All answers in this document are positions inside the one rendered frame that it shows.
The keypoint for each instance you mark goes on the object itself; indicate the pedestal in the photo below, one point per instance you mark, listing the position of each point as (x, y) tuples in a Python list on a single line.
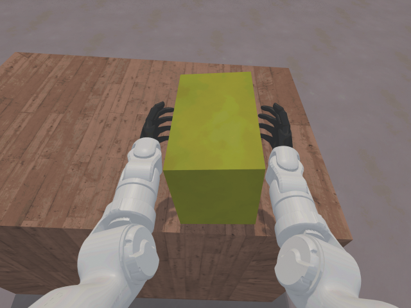
[(67, 124)]

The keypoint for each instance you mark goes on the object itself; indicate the robot left forearm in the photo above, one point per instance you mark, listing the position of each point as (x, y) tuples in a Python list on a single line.
[(137, 189)]

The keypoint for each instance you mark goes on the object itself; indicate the right robot hand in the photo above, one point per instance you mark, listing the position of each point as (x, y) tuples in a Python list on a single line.
[(281, 132)]

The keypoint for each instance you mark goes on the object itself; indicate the carton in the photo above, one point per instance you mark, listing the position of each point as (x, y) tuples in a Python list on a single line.
[(214, 164)]

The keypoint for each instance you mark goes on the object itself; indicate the right robot upper arm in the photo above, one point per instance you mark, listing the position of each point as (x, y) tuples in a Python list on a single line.
[(317, 274)]

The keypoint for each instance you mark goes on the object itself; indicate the left robot upper arm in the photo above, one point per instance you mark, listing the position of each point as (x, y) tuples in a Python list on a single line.
[(113, 266)]

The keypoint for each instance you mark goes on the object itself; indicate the left robot hand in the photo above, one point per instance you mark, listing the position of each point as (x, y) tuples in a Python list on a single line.
[(150, 127)]

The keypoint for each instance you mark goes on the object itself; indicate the robot right forearm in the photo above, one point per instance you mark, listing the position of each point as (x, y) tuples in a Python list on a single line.
[(292, 204)]

